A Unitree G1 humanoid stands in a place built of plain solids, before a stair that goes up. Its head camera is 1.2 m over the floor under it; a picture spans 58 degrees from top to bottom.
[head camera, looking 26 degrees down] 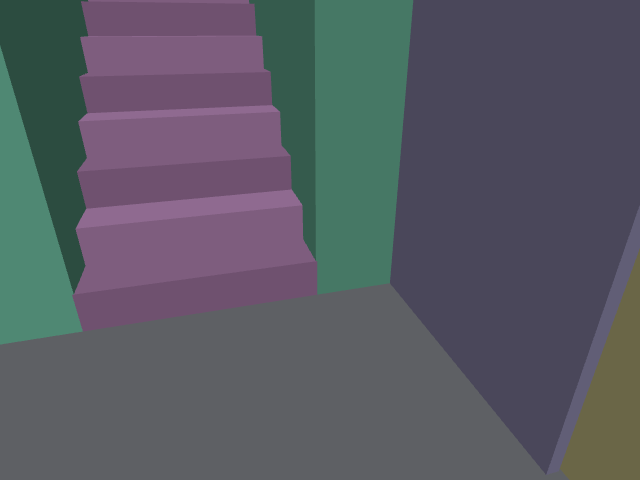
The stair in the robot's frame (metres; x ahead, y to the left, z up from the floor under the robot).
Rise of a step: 0.19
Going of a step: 0.26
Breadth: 1.08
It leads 16 degrees to the left of straight ahead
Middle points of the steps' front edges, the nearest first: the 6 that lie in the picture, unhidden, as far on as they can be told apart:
1.69 0.53 0.19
1.93 0.60 0.39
2.18 0.67 0.58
2.42 0.74 0.77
2.67 0.81 0.97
2.91 0.88 1.16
